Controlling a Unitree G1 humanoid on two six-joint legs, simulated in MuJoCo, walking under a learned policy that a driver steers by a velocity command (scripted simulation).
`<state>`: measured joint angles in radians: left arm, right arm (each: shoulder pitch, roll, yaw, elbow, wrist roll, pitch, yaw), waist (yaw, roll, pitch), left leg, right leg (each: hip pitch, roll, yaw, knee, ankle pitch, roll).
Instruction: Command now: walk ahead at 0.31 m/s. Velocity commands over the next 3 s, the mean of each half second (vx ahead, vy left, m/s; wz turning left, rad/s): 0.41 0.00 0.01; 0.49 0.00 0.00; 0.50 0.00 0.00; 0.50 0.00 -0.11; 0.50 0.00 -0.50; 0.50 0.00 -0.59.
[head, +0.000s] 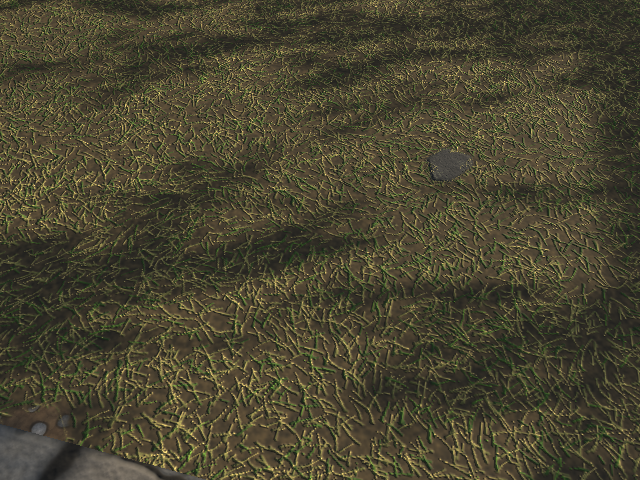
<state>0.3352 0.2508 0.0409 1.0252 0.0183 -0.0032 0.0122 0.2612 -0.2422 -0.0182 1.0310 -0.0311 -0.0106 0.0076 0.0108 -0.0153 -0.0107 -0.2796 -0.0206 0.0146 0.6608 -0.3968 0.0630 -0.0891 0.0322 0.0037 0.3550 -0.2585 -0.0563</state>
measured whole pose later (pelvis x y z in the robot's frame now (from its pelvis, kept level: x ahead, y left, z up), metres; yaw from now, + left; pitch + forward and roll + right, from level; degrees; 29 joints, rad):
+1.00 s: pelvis +0.50 +0.02 -0.01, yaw +0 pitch +1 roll -1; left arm 0.46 0.17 0.02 1.07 0.02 -0.09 0.01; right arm 0.01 -0.19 -0.02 0.90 -0.02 -0.04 0.03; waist 0.07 0.03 0.06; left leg -0.58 0.06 0.07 0.61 -0.03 0.05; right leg 0.11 0.09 -0.08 0.18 -0.30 -0.08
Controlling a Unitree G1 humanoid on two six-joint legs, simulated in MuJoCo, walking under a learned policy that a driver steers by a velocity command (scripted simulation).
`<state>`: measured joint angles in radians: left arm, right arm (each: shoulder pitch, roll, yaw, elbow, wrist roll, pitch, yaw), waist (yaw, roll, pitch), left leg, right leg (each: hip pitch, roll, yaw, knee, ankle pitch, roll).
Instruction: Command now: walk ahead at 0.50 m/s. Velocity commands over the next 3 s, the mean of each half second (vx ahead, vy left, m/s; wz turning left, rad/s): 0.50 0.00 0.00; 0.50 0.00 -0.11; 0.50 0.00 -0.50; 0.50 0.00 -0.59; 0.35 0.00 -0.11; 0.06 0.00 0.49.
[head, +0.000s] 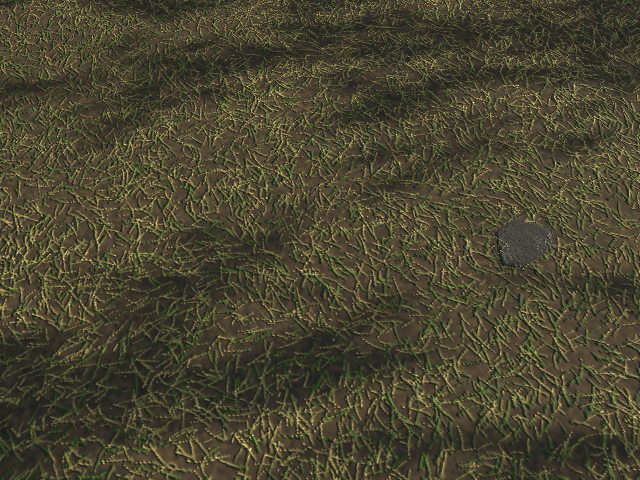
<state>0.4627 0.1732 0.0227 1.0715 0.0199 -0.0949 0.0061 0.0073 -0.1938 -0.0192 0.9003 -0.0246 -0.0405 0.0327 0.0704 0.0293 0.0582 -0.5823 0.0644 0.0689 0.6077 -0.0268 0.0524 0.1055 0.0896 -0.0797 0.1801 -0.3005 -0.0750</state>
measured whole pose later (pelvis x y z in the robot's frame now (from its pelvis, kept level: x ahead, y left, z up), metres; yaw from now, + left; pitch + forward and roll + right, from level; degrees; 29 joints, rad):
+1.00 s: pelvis +0.55 -0.02 +0.01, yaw -5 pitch +1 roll +0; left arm 0.46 0.17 0.04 1.05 0.01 -0.08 0.00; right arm 0.07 -0.21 -0.05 0.90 -0.03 -0.04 0.02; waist 0.06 0.04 0.04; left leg -0.62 0.10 0.00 0.74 -0.06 -0.02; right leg -0.02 0.10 -0.02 0.23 -0.22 -0.10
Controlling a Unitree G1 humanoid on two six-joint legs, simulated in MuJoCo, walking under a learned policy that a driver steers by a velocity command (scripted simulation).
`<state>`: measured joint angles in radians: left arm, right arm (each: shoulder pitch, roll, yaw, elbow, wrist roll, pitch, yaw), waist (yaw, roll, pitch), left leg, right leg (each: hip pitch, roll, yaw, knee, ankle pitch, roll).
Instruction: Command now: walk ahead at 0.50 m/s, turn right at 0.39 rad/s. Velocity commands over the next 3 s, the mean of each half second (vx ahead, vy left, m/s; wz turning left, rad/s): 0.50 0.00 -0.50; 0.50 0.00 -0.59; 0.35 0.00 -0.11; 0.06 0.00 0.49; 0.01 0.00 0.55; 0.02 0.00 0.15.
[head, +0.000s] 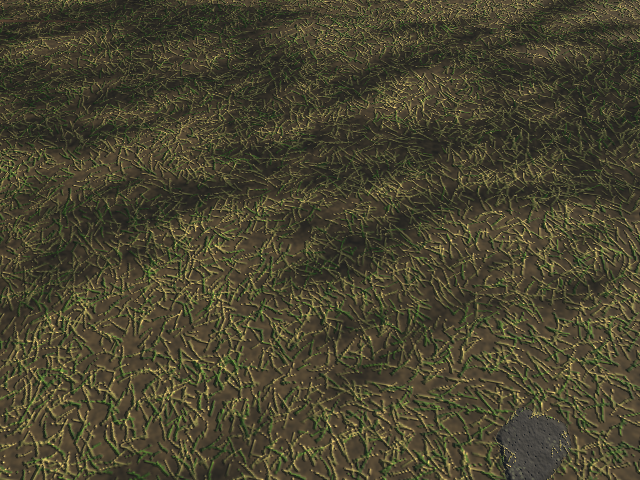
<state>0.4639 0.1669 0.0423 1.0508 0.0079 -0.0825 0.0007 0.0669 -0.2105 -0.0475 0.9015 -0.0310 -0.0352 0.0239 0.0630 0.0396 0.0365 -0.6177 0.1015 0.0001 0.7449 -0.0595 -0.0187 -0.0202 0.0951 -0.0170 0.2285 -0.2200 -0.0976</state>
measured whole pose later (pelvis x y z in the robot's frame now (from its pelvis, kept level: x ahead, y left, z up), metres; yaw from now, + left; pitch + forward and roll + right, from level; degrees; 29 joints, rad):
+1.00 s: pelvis +0.48 -0.12 +0.00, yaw -35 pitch +1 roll +0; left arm 0.36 0.26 0.07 0.87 0.00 -0.04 -0.01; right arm 0.13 -0.26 -0.05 0.76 -0.05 -0.02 0.02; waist 0.04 0.04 0.05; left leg -0.66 0.14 -0.03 0.97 -0.19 -0.06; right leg -0.11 0.15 0.05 0.30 -0.20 -0.14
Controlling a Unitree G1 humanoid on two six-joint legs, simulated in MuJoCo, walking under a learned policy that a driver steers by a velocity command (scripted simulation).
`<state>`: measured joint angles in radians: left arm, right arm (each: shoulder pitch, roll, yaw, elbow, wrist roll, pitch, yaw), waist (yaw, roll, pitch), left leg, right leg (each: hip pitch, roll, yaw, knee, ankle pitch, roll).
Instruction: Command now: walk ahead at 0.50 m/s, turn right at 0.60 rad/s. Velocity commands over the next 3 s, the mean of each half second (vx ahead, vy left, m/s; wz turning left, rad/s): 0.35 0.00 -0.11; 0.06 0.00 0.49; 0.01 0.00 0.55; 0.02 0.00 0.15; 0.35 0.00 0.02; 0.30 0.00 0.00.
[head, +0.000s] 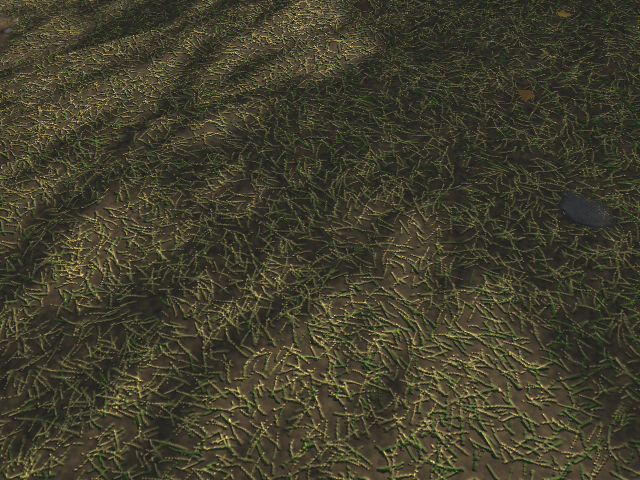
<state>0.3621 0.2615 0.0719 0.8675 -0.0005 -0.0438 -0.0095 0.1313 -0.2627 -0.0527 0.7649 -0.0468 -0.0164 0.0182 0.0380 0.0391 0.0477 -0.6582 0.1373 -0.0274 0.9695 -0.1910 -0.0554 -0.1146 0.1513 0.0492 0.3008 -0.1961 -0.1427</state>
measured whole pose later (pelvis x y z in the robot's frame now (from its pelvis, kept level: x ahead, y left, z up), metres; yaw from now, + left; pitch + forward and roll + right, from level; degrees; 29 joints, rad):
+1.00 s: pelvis +0.29 +0.00 +0.00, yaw +17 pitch +0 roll +1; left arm 0.19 0.26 0.02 0.73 0.02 0.01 0.05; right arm 0.22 -0.34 -0.10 0.77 -0.02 0.07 0.02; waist -0.01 0.06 0.05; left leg -0.48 -0.08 -0.07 1.10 -0.43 -0.04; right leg -0.20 0.01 -0.03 0.41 -0.21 -0.04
